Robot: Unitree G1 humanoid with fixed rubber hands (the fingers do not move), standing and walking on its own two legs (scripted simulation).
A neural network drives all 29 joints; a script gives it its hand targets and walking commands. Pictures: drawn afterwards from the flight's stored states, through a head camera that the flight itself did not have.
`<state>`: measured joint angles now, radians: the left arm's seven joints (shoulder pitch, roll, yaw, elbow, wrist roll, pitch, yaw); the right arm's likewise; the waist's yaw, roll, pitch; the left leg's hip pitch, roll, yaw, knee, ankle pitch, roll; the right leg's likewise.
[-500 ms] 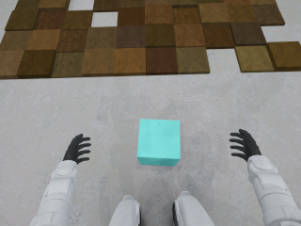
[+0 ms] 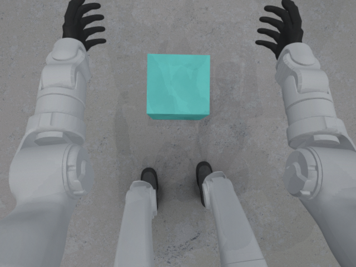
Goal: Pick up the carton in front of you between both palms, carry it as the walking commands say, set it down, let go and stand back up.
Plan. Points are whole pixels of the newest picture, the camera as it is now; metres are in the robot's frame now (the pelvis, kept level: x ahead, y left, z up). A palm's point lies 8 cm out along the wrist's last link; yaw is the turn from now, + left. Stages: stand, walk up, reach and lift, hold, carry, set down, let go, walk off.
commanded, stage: reach and lift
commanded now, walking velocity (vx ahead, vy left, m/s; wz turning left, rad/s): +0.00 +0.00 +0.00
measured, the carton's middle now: (177, 91) +0.53 -0.04 -0.53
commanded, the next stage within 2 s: none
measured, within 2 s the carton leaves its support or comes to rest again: leaves its support in 1.84 s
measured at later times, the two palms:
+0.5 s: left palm (111, 75) +0.55 +0.15 -0.30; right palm (247, 76) +0.50 -0.23 -0.29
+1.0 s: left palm (125, 88) +0.55 +0.15 -0.46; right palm (227, 88) +0.51 -0.22 -0.46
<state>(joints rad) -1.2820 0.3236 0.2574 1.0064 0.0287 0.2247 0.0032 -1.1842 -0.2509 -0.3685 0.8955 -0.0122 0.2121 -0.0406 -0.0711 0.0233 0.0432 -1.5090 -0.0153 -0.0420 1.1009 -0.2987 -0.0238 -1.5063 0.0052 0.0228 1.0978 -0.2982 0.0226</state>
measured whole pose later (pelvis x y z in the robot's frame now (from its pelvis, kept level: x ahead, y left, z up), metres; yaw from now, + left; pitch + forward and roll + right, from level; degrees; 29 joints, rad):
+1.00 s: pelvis -0.02 +0.00 -0.27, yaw -1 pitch +38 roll -1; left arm -1.55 0.41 0.04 1.17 -0.19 0.08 0.09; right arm -1.49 -0.35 -0.19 1.14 0.18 0.06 -0.10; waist -0.06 -0.01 0.40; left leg -2.25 -0.06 -0.06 2.17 -0.59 -0.06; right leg -2.25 0.03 0.03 2.16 -0.57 0.05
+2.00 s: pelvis -0.02 +0.00 -0.26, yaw -1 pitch +38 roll +0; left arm -1.28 0.18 0.19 0.79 -0.06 0.29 0.17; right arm -1.23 -0.18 -0.31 0.72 0.07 0.31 -0.15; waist -0.05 0.00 0.19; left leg -2.21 -0.11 -0.08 2.15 -0.61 -0.09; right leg -2.22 0.10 0.08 2.13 -0.58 0.09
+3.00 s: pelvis +0.03 +0.01 -0.01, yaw -2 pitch +30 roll +0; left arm -0.64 -0.09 0.36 0.66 0.18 0.33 0.07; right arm -0.63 0.07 -0.38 0.64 -0.18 0.34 -0.05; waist -0.02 0.02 -0.23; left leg -1.31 -0.10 -0.13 1.27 -0.48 -0.04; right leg -1.32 0.08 0.12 1.26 -0.46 0.05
